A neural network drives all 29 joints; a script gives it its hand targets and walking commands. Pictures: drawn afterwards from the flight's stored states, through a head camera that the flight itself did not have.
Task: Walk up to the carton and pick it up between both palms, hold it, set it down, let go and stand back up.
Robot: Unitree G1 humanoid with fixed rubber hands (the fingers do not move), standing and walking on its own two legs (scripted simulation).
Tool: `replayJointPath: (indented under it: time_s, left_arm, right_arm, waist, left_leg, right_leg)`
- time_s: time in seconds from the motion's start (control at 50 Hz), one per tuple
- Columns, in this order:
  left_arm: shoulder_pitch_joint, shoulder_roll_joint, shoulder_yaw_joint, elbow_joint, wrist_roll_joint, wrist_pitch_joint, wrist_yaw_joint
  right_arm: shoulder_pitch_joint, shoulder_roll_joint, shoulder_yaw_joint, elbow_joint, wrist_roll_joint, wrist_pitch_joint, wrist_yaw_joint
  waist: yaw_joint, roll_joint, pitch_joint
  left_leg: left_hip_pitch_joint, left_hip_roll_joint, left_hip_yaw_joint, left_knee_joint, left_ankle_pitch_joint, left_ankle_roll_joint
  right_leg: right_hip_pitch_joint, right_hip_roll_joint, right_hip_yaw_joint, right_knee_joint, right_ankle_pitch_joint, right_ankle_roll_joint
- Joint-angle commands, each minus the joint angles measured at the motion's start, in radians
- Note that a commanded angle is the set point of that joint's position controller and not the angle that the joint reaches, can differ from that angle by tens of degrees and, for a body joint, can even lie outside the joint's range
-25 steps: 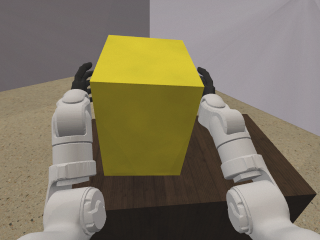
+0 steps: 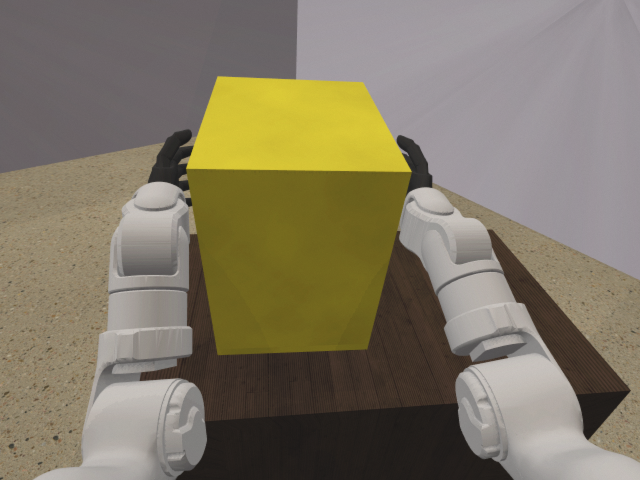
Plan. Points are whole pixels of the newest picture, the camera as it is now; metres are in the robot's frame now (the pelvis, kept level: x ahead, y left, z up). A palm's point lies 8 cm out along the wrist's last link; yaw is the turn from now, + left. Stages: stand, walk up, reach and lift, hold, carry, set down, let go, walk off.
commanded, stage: hold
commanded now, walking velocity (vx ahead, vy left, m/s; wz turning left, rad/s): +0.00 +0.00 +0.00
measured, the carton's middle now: (292, 213) +0.41 +0.01 +0.21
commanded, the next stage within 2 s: none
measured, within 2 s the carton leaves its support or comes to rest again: neither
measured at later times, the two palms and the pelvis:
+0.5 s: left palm (170, 201) +0.36 +0.15 +0.25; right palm (418, 194) +0.36 -0.14 +0.26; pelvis +0.00 -0.02 +0.00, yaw +1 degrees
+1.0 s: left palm (155, 196) +0.36 +0.16 +0.26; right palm (408, 183) +0.36 -0.13 +0.28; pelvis +0.00 -0.01 +0.00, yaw +1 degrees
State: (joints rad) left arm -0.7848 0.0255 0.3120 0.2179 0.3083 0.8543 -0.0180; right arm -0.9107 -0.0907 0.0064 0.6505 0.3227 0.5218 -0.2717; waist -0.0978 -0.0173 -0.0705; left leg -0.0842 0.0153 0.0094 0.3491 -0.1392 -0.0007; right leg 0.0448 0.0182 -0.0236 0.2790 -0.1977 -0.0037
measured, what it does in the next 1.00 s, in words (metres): stands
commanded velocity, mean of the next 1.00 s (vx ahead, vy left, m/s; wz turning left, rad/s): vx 0.00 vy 0.00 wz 0.00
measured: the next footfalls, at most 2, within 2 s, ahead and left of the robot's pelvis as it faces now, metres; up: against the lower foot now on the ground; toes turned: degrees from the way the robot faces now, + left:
none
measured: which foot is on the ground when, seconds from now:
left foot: down 0.00-1.00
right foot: down 0.00-1.00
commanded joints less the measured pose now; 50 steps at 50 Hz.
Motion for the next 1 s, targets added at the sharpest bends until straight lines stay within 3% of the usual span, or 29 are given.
replayJointPath:
  time_s: [0.0,0.02,0.08,0.14,0.16,0.2,0.22,0.24,0.26,0.3,0.38,0.4,0.42,0.46,0.5,0.54,0.58,0.6,0.62,0.7,0.72,0.8,0.82,0.84,0.86,0.88,0.94,0.96,0.98]
  left_arm:
    - [-0.656,-0.572,-0.398,-0.116,-0.216,-0.089,-0.137]
    - [-0.64,-0.562,-0.369,-0.083,-0.192,-0.086,-0.135]
    - [-0.634,-0.569,-0.389,-0.099,-0.206,-0.076,-0.137]
    - [-0.65,-0.525,-0.36,-0.045,-0.17,-0.063,-0.163]
    - [-0.657,-0.534,-0.371,-0.086,-0.172,-0.063,-0.167]
    - [-0.674,-0.534,-0.371,-0.115,-0.155,-0.061,-0.175]
    - [-0.727,-0.552,-0.429,-0.162,-0.2,-0.068,-0.176]
    - [-0.728,-0.561,-0.403,-0.138,-0.175,-0.068,-0.171]
    - [-0.721,-0.547,-0.402,-0.127,-0.185,-0.066,-0.177]
    - [-0.712,-0.577,-0.446,-0.181,-0.184,-0.069,-0.173]
    - [-0.735,-0.549,-0.457,-0.197,-0.216,-0.081,-0.165]
    - [-0.748,-0.558,-0.458,-0.145,-0.215,-0.075,-0.165]
    - [-0.795,-0.544,-0.429,-0.16,-0.216,-0.089,-0.158]
    - [-0.717,-0.553,-0.432,-0.142,-0.212,-0.085,-0.155]
    - [-0.665,-0.554,-0.436,-0.158,-0.233,-0.09,-0.154]
    - [-0.661,-0.545,-0.411,-0.128,-0.198,-0.082,-0.156]
    - [-0.653,-0.512,-0.338,-0.095,-0.159,-0.078,-0.157]
    - [-0.637,-0.522,-0.351,-0.116,-0.17,-0.078,-0.167]
    - [-0.647,-0.493,-0.299,-0.081,-0.144,-0.069,-0.174]
    - [-0.675,-0.502,-0.301,-0.045,-0.129,-0.067,-0.198]
    - [-0.697,-0.499,-0.294,-0.056,-0.114,-0.061,-0.194]
    - [-0.732,-0.557,-0.375,-0.08,-0.167,-0.077,-0.192]
    - [-0.738,-0.582,-0.424,-0.086,-0.202,-0.081,-0.188]
    - [-0.762,-0.564,-0.408,-0.077,-0.195,-0.088,-0.183]
    - [-0.753,-0.569,-0.402,-0.084,-0.183,-0.088,-0.179]
    - [-0.79,-0.59,-0.473,-0.145,-0.229,-0.102,-0.177]
    - [-0.776,-0.603,-0.479,-0.107,-0.221,-0.101,-0.154]
    - [-0.735,-0.608,-0.437,-0.074,-0.196,-0.092,-0.156]
    - [-0.73,-0.581,-0.453,-0.132,-0.188,-0.092,-0.158]
  right_arm:
    - [-0.793,0.609,0.314,-0.401,0.143,-0.051,0.119]
    - [-0.838,0.596,0.323,-0.402,0.137,-0.044,0.11]
    - [-0.829,0.596,0.326,-0.46,0.146,-0.041,0.102]
    - [-0.729,0.549,0.233,-0.266,0.098,-0.007,0.095]
    - [-0.753,0.579,0.261,-0.328,0.117,-0.019,0.098]
    - [-0.712,0.583,0.232,-0.26,0.11,-0.009,0.105]
    - [-0.701,0.56,0.22,-0.251,0.104,-0.005,0.11]
    - [-0.714,0.573,0.231,-0.256,0.122,-0.011,0.115]
    - [-0.718,0.566,0.221,-0.26,0.102,-0.008,0.116]
    - [-0.704,0.549,0.222,-0.27,0.119,-0.007,0.111]
    - [-0.738,0.589,0.24,-0.349,0.125,-0.029,0.106]
    - [-0.779,0.563,0.222,-0.356,0.103,-0.032,0.108]
    - [-0.792,0.591,0.232,-0.332,0.101,-0.034,0.11]
    - [-0.789,0.607,0.264,-0.378,0.101,-0.039,0.106]
    - [-0.758,0.612,0.289,-0.427,0.103,-0.033,0.094]
    - [-0.768,0.598,0.308,-0.385,0.134,-0.027,0.093]
    - [-0.782,0.614,0.318,-0.367,0.13,-0.021,0.096]
    - [-0.728,0.611,0.301,-0.362,0.121,-0.015,0.095]
    - [-0.76,0.615,0.296,-0.367,0.121,-0.012,0.092]
    - [-0.766,0.59,0.245,-0.291,0.094,-0.017,0.1]
    - [-0.792,0.595,0.258,-0.3,0.093,-0.017,0.102]
    - [-0.771,0.589,0.21,-0.27,0.092,-0.022,0.11]
    - [-0.82,0.59,0.208,-0.34,0.091,-0.043,0.105]
    - [-0.792,0.59,0.186,-0.287,0.087,-0.033,0.106]
    - [-0.819,0.608,0.22,-0.312,0.101,-0.043,0.108]
    - [-0.765,0.587,0.183,-0.326,0.094,-0.051,0.105]
    - [-0.779,0.551,0.188,-0.275,0.09,-0.05,0.117]
    - [-0.754,0.551,0.191,-0.236,0.094,-0.043,0.12]
    - [-0.714,0.544,0.188,-0.225,0.081,-0.042,0.119]
  waist:
    - [0.043,-0.012,-0.401]
    - [0.056,-0.049,-0.348]
    - [0.036,-0.024,-0.384]
    - [-0.004,0.008,-0.252]
    - [0.008,-0.002,-0.3]
    - [0.0,0.042,-0.248]
    - [-0.039,0.075,-0.283]
    - [-0.011,0.085,-0.268]
    - [-0.02,0.065,-0.267]
    - [-0.029,0.131,-0.308]
    - [-0.03,0.117,-0.381]
    - [-0.039,0.117,-0.332]
    - [-0.021,0.094,-0.359]
    - [0.001,0.061,-0.396]
    - [-0.012,0.014,-0.42]
    - [0.01,0.036,-0.411]
    - [0.055,-0.009,-0.345]
    - [0.026,-0.005,-0.368]
    - [0.049,-0.034,-0.311]
    - [0.017,-0.038,-0.253]
    - [0.036,-0.043,-0.256]
    - [-0.018,0.045,-0.273]
    - [-0.036,0.072,-0.339]
    - [-0.043,0.061,-0.287]
    - [-0.003,0.056,-0.29]
    - [-0.064,0.124,-0.396]
    - [-0.041,0.172,-0.34]
    - [-0.018,0.123,-0.304]
    - [-0.042,0.147,-0.341]
  left_leg:
    - [0.223,-0.04,0.014,0.0,0.271,-0.016]
    - [0.219,-0.042,0.014,-0.007,0.258,-0.01]
    - [0.213,-0.046,0.009,-0.005,0.256,-0.008]
    - [0.191,-0.042,0.012,-0.037,0.12,-0.019]
    - [0.196,-0.039,0.019,-0.022,0.194,-0.012]
    - [0.172,-0.045,0.027,-0.036,0.141,-0.018]
    - [0.169,-0.038,0.015,-0.035,0.13,-0.029]
    - [0.161,-0.039,0.017,-0.025,0.171,-0.038]
    - [0.163,-0.049,0.019,-0.025,0.165,-0.03]
    - [0.202,-0.038,0.007,-0.011,0.236,-0.058]
    - [0.206,-0.059,0.012,0.001,0.21,-0.042]
    - [0.178,-0.058,0.006,-0.011,0.14,-0.041]
    - [0.183,-0.059,0.014,-0.017,0.117,-0.022]
    - [0.182,-0.058,0.01,-0.01,0.165,-0.015]
    - [0.204,-0.053,0.011,-0.001,0.196,-0.01]
    - [0.211,-0.063,0.018,0.001,0.193,-0.011]
    - [0.198,-0.054,0.014,-0.011,0.174,0.009]
    - [0.195,-0.058,0.021,-0.016,0.182,0.01]
    - [0.187,-0.056,0.017,-0.026,0.151,0.016]
    - [0.155,-0.053,0.02,-0.051,0.062,0.023]
    - [0.165,-0.057,0.022,-0.054,0.079,0.019]
    - [0.178,-0.042,0.019,-0.037,0.129,-0.02]
    - [0.181,-0.049,0.026,-0.019,0.141,-0.026]
    - [0.163,-0.048,0.021,-0.03,0.11,-0.021]
    - [0.174,-0.048,0.025,-0.031,0.15,-0.027]
    - [0.186,-0.053,0.019,-0.007,0.172,-0.047]
    - [0.176,-0.044,0.01,-0.016,0.147,-0.059]
    - [0.166,-0.034,0.013,-0.026,0.154,-0.053]
    - [0.206,-0.04,0.019,-0.021,0.166,-0.057]
  right_leg:
    - [-0.041,0.07,-0.027,-0.018,0.281,0.064]
    - [-0.046,0.077,-0.036,-0.031,0.273,0.071]
    - [-0.034,0.072,-0.021,-0.028,0.308,0.075]
    - [-0.099,0.053,-0.015,-0.052,0.192,0.07]
    - [-0.066,0.06,-0.013,-0.046,0.238,0.064]
    - [-0.071,0.05,-0.016,-0.043,0.164,0.057]
    - [-0.077,0.053,-0.008,-0.036,0.149,0.041]
    - [-0.067,0.05,0.0,-0.035,0.155,0.044]
    - [-0.07,0.049,-0.004,-0.036,0.178,0.047]
    - [-0.067,0.05,-0.007,-0.024,0.249,0.046]
    - [-0.038,0.034,-0.004,-0.016,0.287,0.07]
    - [-0.076,0.034,-0.007,-0.029,0.218,0.064]
    - [-0.071,0.028,-0.011,-0.027,0.21,0.073]
    - [-0.055,0.039,-0.016,-0.015,0.294,0.078]
    - [-0.031,0.043,-0.007,-0.01,0.355,0.086]
    - [-0.024,0.057,-0.017,-0.013,0.315,0.081]
    - [-0.066,0.057,-0.01,-0.026,0.275,0.081]
    - [-0.044,0.052,-0.006,-0.032,0.279,0.082]
    - [-0.061,0.044,-0.005,-0.037,0.276,0.09]
    - [-0.103,0.047,-0.016,-0.054,0.145,0.073]
    - [-0.086,0.048,-0.021,-0.05,0.155,0.08]
    - [-0.092,0.054,-0.013,-0.044,0.139,0.049]
    - [-0.062,0.056,-0.016,-0.042,0.144,0.05]
    - [-0.086,0.052,-0.01,-0.051,0.127,0.052]
    - [-0.073,0.057,-0.02,-0.042,0.149,0.058]
    - [-0.051,0.051,-0.019,-0.033,0.191,0.045]
    - [-0.086,0.049,-0.026,-0.035,0.13,0.042]
    - [-0.086,0.056,-0.028,-0.037,0.132,0.04]
    - [-0.068,0.051,-0.025,-0.031,0.159,0.041]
